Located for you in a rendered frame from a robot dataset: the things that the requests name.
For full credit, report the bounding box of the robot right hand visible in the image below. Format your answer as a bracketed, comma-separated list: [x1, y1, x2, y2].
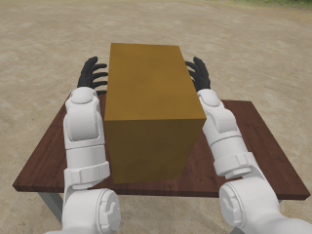
[185, 57, 211, 93]

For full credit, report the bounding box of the robot left forearm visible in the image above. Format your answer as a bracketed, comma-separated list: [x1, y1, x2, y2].
[61, 87, 110, 227]

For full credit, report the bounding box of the carton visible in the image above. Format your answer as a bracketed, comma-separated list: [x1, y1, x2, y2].
[104, 43, 207, 184]

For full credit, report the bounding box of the table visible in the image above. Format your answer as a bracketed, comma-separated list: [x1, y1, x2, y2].
[13, 93, 311, 234]

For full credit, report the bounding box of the robot right upper arm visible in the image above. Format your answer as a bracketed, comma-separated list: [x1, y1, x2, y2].
[218, 176, 312, 234]

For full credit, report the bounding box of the robot right forearm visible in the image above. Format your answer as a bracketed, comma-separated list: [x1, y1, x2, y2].
[197, 89, 280, 210]

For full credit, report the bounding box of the robot left upper arm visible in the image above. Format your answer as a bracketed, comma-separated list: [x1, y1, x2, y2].
[43, 188, 121, 234]

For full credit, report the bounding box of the robot left hand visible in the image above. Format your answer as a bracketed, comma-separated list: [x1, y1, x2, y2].
[77, 56, 108, 96]

